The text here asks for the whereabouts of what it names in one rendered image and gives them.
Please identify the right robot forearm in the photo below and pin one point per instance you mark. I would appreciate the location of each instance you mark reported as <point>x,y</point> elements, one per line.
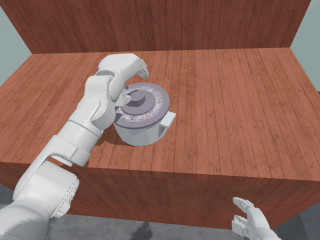
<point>264,233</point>

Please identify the robot left upper arm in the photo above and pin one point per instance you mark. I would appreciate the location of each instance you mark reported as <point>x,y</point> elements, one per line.
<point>47,194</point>

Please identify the table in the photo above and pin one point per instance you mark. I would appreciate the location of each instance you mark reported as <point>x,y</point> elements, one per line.
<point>247,119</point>

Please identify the lid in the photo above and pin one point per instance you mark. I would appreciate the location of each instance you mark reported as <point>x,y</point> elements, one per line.
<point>154,108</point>

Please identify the pot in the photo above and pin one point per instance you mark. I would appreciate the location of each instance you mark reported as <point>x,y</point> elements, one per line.
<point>146,136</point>

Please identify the left robot forearm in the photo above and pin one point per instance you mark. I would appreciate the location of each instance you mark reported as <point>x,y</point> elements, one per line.
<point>94,113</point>

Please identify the knob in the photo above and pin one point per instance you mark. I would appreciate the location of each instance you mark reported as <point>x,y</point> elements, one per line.
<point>137,97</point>

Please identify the robot right hand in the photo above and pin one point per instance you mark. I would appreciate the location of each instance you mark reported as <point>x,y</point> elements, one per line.
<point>255,219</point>

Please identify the robot left hand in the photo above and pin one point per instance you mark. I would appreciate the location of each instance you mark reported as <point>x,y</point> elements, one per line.
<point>128,65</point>

